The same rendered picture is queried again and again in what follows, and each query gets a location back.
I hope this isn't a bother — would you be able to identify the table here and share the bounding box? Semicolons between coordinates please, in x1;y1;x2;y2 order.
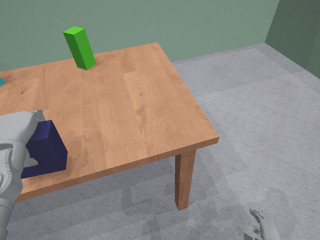
0;42;219;211

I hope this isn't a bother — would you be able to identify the robot left forearm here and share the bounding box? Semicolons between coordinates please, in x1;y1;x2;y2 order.
0;139;27;240

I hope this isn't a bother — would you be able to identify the sponge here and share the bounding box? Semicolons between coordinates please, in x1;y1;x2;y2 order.
20;120;68;179

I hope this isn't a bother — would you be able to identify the robot right hand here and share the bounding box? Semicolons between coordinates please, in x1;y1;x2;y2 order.
243;207;282;240

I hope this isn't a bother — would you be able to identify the robot left hand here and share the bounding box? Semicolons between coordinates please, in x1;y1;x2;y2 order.
0;110;46;168

